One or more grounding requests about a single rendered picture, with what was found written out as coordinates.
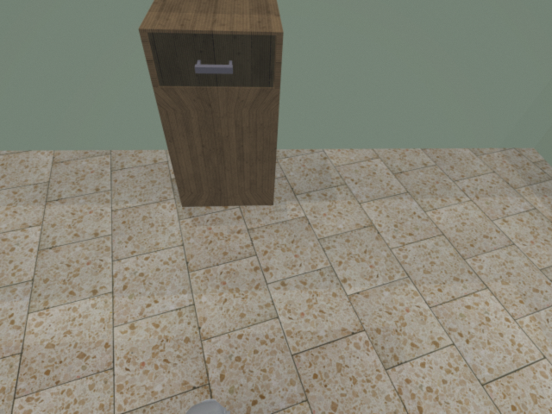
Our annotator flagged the drawer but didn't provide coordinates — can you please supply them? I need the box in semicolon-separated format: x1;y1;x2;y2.
147;33;275;87

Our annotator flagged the cabinet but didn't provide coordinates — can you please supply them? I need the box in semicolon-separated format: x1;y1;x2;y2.
139;0;284;207

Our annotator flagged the handle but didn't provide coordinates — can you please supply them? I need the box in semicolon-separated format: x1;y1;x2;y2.
195;60;233;74

